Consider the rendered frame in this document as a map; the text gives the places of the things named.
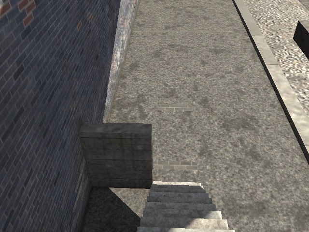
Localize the stairs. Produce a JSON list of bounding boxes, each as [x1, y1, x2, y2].
[[136, 181, 235, 232]]

